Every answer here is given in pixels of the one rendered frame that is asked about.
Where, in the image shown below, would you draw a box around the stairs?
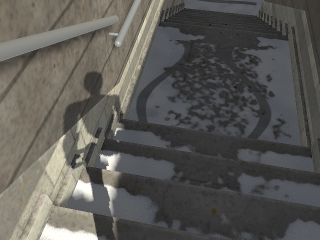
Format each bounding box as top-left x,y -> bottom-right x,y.
39,118 -> 320,240
164,8 -> 282,35

